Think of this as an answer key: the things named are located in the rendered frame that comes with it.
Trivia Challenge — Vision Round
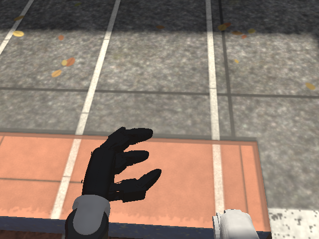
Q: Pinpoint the left robot forearm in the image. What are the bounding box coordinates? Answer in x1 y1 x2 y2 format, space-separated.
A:
65 194 111 239

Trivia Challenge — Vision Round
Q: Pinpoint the left robot hand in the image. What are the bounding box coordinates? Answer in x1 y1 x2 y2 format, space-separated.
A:
81 126 161 203

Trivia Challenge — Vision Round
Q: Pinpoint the right robot thigh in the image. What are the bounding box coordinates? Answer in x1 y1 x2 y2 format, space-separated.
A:
212 209 259 239

